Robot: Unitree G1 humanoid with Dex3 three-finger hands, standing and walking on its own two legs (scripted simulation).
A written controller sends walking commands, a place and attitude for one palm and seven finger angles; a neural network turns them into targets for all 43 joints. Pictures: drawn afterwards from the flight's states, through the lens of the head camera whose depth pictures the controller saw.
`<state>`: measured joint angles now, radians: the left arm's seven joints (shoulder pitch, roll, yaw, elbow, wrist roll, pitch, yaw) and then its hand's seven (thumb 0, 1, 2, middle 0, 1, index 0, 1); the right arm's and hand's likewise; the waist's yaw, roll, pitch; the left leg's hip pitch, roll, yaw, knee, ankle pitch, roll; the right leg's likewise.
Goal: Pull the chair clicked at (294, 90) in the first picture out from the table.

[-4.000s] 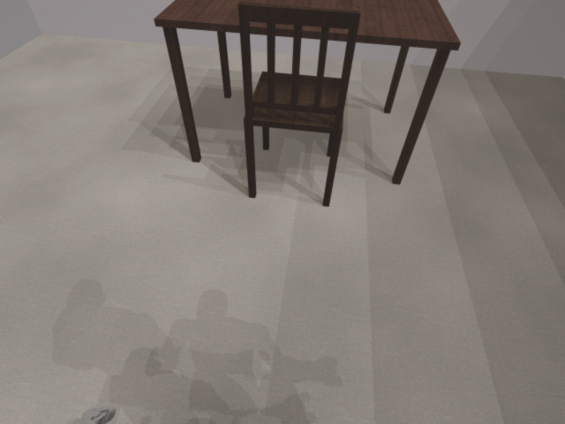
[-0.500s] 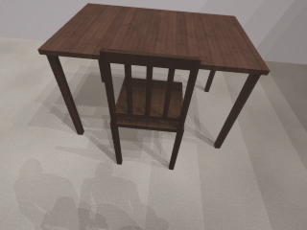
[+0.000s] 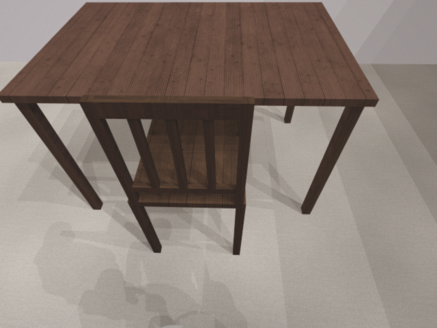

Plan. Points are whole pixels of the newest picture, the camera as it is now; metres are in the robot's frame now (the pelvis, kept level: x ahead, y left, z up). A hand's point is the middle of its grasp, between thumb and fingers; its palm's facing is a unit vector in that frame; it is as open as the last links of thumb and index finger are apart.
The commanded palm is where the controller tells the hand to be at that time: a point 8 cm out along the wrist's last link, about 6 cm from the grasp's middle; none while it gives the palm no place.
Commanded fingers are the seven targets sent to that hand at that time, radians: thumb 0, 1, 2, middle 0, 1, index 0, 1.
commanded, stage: take the last steps up to it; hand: left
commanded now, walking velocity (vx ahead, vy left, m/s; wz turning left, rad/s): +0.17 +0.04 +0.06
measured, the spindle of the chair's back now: (178, 156) +0.55 +0.14 -0.08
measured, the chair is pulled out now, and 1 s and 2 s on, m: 0.00 0.00 0.00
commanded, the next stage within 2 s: come to a stop and stand still in 0.10 s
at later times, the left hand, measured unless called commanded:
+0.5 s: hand out of the picture +0.06 +0.19 -0.18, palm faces +0.06 -0.99 -0.14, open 7.4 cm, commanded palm none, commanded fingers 0.00 0.90 0.90 -0.20 -0.30 -0.20 -0.30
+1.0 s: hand out of the picture +0.05 +0.13 -0.15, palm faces +0.04 -0.97 -0.23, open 7.3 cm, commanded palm none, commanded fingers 0.00 0.90 0.90 -0.20 -0.30 -0.20 -0.30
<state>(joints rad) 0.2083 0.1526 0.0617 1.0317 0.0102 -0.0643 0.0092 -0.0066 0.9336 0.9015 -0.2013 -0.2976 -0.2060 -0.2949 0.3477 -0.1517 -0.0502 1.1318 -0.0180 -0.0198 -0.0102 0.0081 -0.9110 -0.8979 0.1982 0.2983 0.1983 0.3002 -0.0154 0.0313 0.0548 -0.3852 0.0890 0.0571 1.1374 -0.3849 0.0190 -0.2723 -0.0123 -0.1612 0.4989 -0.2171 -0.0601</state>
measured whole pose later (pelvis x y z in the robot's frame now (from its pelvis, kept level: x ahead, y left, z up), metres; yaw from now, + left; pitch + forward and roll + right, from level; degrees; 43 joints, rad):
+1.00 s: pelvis +0.04 -0.05 +0.02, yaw -1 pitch +0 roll +2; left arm 0.31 0.12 0.02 1.08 0.02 0.01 0.03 0.01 0.91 0.90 -0.20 -0.30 -0.21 -0.30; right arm 0.33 -0.20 -0.06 1.11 -0.02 0.05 0.00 0.00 -0.91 -0.90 0.20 0.30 0.20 0.30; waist 0.00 0.03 -0.01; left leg -0.36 0.02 0.03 0.82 -0.30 -0.03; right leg -0.16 -0.03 -0.05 0.37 -0.21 -0.03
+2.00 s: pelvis +0.04 +0.00 +0.00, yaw -1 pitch -2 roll +1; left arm 0.28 0.16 -0.01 1.11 0.01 0.00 0.03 0.00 0.90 0.90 -0.20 -0.30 -0.20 -0.29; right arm 0.33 -0.16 0.02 1.07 -0.01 -0.02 -0.02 0.01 -0.91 -0.90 0.20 0.30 0.20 0.30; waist 0.00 0.06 0.03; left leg -0.14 -0.01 0.07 0.49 -0.33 0.02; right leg -0.21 -0.07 -0.03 0.53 -0.29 0.04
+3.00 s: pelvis +0.04 -0.04 +0.01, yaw +0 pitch -1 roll +0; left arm 0.28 0.14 0.00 1.12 0.01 -0.02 0.03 0.01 0.91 0.90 -0.20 -0.30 -0.20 -0.29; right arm 0.29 -0.13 0.01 1.14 -0.01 -0.02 -0.03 0.01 -0.91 -0.90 0.20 0.30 0.20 0.30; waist 0.01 0.01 0.04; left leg -0.12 0.05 0.04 0.41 -0.27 -0.04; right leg -0.19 -0.01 -0.06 0.45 -0.25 -0.02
